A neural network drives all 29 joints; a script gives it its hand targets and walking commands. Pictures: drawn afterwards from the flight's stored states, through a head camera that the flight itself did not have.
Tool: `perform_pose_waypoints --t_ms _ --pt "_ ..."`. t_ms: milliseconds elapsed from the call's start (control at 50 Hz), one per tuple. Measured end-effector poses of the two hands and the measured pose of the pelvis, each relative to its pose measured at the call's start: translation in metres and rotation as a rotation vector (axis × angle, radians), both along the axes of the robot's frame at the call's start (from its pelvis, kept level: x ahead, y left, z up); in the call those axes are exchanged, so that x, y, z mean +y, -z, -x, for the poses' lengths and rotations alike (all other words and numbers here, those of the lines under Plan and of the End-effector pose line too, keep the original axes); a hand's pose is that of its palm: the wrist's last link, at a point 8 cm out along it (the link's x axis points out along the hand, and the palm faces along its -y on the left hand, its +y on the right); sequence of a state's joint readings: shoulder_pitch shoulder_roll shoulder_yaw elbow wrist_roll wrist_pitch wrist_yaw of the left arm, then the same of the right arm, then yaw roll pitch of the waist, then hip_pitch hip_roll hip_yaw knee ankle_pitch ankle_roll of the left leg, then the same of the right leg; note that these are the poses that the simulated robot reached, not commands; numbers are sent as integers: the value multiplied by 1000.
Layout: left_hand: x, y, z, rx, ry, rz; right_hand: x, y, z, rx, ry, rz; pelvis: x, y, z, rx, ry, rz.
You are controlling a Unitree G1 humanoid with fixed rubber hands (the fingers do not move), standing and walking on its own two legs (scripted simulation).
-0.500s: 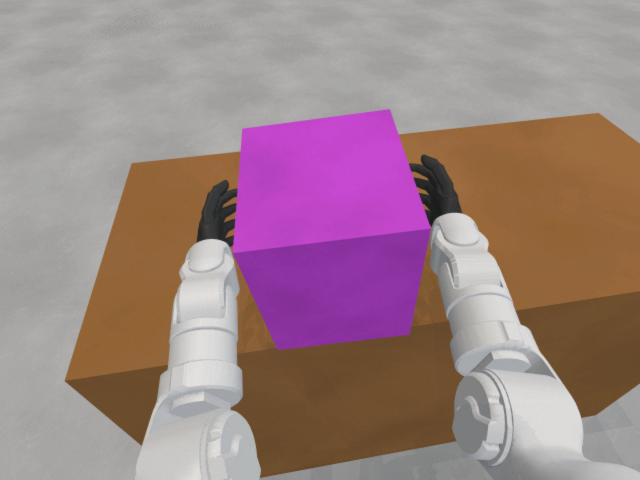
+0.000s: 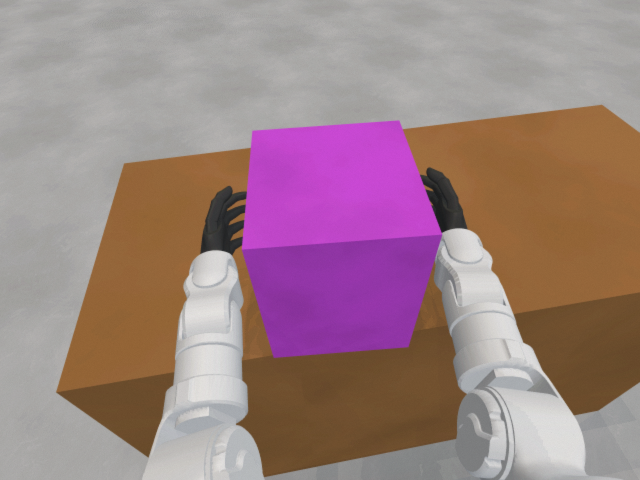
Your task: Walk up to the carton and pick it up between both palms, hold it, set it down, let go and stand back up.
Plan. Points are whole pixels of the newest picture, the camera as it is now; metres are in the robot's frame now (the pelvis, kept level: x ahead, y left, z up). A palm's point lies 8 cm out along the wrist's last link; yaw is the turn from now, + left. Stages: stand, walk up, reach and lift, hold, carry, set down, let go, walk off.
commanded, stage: set down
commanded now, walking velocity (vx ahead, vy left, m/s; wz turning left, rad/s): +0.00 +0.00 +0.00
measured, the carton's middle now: (333, 243) +0.43 -0.02 +0.07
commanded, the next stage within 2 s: none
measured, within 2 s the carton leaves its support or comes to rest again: neither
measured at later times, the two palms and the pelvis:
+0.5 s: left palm (221, 252) +0.39 +0.13 +0.11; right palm (448, 232) +0.41 -0.17 +0.11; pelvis +0.00 +0.00 +0.00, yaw -2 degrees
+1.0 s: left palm (163, 266) +0.37 +0.19 +0.11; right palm (447, 240) +0.40 -0.17 +0.10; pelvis -0.02 +0.01 +0.00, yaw -2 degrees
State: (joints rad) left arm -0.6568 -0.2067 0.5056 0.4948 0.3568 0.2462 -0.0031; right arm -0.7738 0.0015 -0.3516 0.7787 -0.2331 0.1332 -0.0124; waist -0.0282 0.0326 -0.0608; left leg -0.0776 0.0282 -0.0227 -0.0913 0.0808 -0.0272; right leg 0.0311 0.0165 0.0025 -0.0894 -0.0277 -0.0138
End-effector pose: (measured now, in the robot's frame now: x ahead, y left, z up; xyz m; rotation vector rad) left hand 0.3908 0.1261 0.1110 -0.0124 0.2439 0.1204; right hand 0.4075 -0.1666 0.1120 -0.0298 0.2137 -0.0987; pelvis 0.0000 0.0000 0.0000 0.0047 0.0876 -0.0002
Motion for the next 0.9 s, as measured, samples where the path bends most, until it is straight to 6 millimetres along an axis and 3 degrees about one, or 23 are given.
perform_pose_waypoints --t_ms 540,660,720,780,900 --pt "0 6 -1 -22 9 14 -1 5 2 -29 10 17 -3 0 -1 2 31 0" --pt "3 27 4 74 30 13 -1 5 2 -25 9 34 -1 0 0 2 40 2" --pt "13 44 9 146 -3 25 -1 10 2 11 8 45 0 -1 3 2 52 4" --pt "31 49 13 156 -68 32 -1 13 2 38 11 48 1 -1 7 3 64 4" --pt "65 25 15 74 -120 3 -2 15 2 73 10 55 4 0 13 35 54 6"
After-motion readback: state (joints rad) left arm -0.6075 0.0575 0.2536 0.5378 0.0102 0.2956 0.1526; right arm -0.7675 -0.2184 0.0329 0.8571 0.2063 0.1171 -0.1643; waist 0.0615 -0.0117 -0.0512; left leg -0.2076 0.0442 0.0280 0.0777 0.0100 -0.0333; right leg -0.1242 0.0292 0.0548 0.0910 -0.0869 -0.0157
